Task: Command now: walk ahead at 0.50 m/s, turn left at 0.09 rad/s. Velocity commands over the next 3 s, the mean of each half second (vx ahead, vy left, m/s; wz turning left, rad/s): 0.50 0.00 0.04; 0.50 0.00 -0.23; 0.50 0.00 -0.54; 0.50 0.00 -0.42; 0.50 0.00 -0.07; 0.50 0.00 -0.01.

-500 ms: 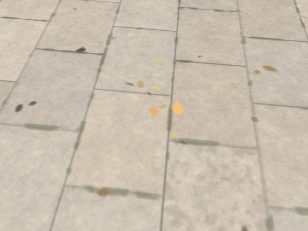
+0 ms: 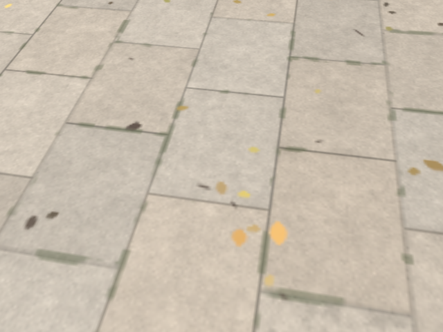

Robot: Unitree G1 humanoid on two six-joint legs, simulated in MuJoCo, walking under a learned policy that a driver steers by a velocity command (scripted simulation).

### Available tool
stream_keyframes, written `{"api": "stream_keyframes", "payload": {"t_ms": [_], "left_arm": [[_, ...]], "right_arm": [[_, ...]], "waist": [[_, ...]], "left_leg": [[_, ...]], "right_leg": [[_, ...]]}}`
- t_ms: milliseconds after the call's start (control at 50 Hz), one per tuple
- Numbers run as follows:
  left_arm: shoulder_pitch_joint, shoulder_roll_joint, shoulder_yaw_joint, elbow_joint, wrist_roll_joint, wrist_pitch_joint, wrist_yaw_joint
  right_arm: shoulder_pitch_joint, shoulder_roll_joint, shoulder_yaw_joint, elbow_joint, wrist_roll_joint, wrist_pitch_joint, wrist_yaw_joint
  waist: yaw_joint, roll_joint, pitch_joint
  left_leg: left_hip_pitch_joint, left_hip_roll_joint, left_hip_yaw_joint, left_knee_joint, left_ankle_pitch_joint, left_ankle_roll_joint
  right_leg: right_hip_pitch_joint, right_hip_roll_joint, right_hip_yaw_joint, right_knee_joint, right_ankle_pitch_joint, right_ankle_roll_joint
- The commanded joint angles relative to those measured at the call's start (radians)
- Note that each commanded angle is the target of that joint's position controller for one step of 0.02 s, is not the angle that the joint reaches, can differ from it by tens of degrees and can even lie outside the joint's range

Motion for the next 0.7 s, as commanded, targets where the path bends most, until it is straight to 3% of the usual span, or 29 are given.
{"api": "stream_keyframes", "payload": {"t_ms": [20, 60, 120, 180, 280, 340, 360, 380, 400, 420, 440, 460, 480, 500, 520, 560, 620, 700], "left_arm": [[0.086, 0.084, 0.018, 0.001, -0.009, -0.027, -0.001], [0.124, 0.097, 0.022, 0.029, -0.017, -0.040, -0.004], [0.170, 0.099, 0.022, 0.062, -0.020, -0.040, -0.005], [0.206, 0.097, 0.019, 0.088, -0.022, -0.039, -0.006], [0.271, 0.118, 0.021, 0.131, -0.014, -0.034, 0.002], [0.253, 0.132, 0.023, 0.145, -0.007, -0.026, 0.013], [0.242, 0.138, 0.024, 0.148, -0.006, -0.023, 0.015], [0.235, 0.133, 0.021, 0.151, -0.009, -0.018, 0.015], [0.226, 0.109, 0.011, 0.126, -0.015, -0.020, 0.014], [0.321, 0.001, -0.013, 0.091, -0.045, -0.021, 0.006], [0.288, 0.111, 0.016, 0.109, -0.015, -0.014, 0.014], [0.213, 0.116, 0.023, 0.091, -0.010, -0.014, 0.011], [0.171, 0.092, 0.016, 0.084, -0.011, -0.019, 0.004], [0.160, 0.077, 0.016, 0.088, -0.008, -0.013, 0.000], [0.176, 0.068, 0.014, 0.097, 0.007, 0.000, -0.005], [0.182, 0.047, 0.011, 0.105, 0.014, 0.019, -0.017], [0.077, 0.047, 0.012, 0.073, 0.013, 0.030, -0.024], [-0.055, 0.038, 0.008, 0.035, -0.002, 0.029, -0.026]], "right_arm": [[0.036, -0.068, -0.011, -0.047, -0.013, 0.008, 0.016], [0.007, -0.054, -0.006, -0.053, -0.017, 0.015, 0.023], [-0.133, -0.042, 0.004, -0.094, -0.017, 0.018, 0.030], [-0.259, -0.018, 0.019, -0.130, -0.009, 0.013, 0.035], [-0.381, -0.027, 0.026, -0.161, -0.002, 0.007, 0.031], [-0.350, -0.050, 0.015, -0.155, -0.006, -0.001, 0.023], [-0.273, -0.062, 0.007, -0.129, -0.008, -0.007, 0.017], [-0.128, -0.080, -0.005, -0.078, -0.016, -0.017, 0.009], [0.047, -0.140, -0.025, -0.036, -0.036, -0.026, -0.004], [0.127, -0.243, -0.054, -0.027, -0.049, -0.020, -0.012], [0.091, -0.207, -0.051, -0.024, -0.001, -0.007, -0.005], [-0.008, -0.154, -0.038, -0.031, 0.014, -0.004, -0.002], [-0.068, -0.097, -0.024, -0.036, 0.012, -0.011, 0.002], [-0.096, -0.070, -0.017, -0.033, 0.010, -0.017, 0.001], [-0.104, -0.051, -0.011, -0.020, 0.014, -0.024, -0.002], [-0.073, -0.056, -0.012, 0.002, 0.015, -0.040, -0.002], [-0.023, -0.078, -0.019, 0.036, 0.022, -0.049, -0.001], [0.036, -0.072, -0.016, 0.066, 0.013, -0.048, -0.003]], "waist": [[0.009, -0.104, -0.036], [0.004, -0.103, -0.029], [0.027, -0.097, 0.012], [0.054, -0.099, 0.025], [0.085, -0.102, 0.033], [0.051, -0.105, 0.021], [0.017, -0.106, -0.019], [-0.046, -0.076, -0.095], [-0.112, -0.017, -0.208], [-0.079, 0.206, -0.335], [-0.079, 0.116, -0.315], [-0.033, 0.064, -0.156], [-0.013, 0.034, -0.078], [0.016, 0.039, -0.039], [0.043, 0.054, -0.021], [0.059, 0.044, -0.033], [0.053, 0.029, 0.006], [0.019, 0.019, 0.041]], "left_leg": [[-0.191, 0.094, -0.015, 0.001, 0.053, -0.020], [-0.230, 0.111, 0.013, -0.038, 0.080, -0.035], [-0.328, 0.149, 0.056, -0.157, 0.184, -0.061], [-0.306, 0.146, 0.095, -0.350, 0.291, -0.075], [-0.245, 0.115, 0.121, -0.530, 0.328, -0.050], [-0.168, 0.083, 0.123, -0.592, 0.224, -0.007], [-0.068, 0.055, 0.133, -0.625, 0.194, 0.012], [0.115, 0.034, 0.141, -0.687, 0.217, 0.040], [0.369, 0.176, -0.011, -0.698, 0.161, 0.090], [0.641, 0.473, -0.478, -0.768, 0.066, 0.216], [0.582, 0.483, -0.616, -0.853, 0.059, 0.234], [0.449, 0.432, -0.444, -0.865, 0.046, 0.205], [0.325, 0.384, -0.333, -0.908, 0.113, 0.178], [0.246, 0.333, -0.248, -0.940, 0.161, 0.140], [0.182, 0.296, -0.186, -0.965, 0.219, 0.117], [0.156, 0.275, -0.130, -0.990, 0.317, 0.122], [0.169, 0.260, -0.079, -1.040, 0.323, 0.133], [0.223, 0.250, 0.016, -1.059, 0.372, 0.107]], "right_leg": [[0.170, -0.267, 0.316, -0.285, 0.190, -0.129], [0.177, -0.256, 0.266, -0.312, 0.255, -0.140], [0.196, -0.232, 0.203, -0.356, 0.286, -0.138], [0.201, -0.196, 0.139, -0.356, 0.349, -0.115], [0.291, -0.239, 0.133, -0.316, 0.428, -0.104], [0.361, -0.270, 0.131, -0.222, 0.601, -0.089], [0.369, -0.262, 0.119, -0.129, 0.715, -0.077], [0.331, -0.225, 0.083, 0.041, 0.742, -0.058], [0.162, -0.185, 0.052, 0.288, 0.520, -0.038], [-0.191, -0.016, -0.020, 0.665, -0.101, 0.012], [-0.296, 0.002, 0.099, 0.769, -0.334, -0.003], [-0.340, -0.057, 0.126, 0.773, -0.253, -0.012], [-0.318, -0.092, 0.124, 0.718, -0.185, -0.011], [-0.277, -0.118, 0.118, 0.661, -0.149, -0.005], [-0.229, -0.133, 0.111, 0.624, -0.130, 0.009], [-0.198, -0.134, 0.091, 0.605, -0.095, 0.028], [-0.292, -0.159, 0.072, 0.531, 0.001, 0.055], [-0.368, -0.143, 0.084, 0.388, 0.124, 0.062]]}}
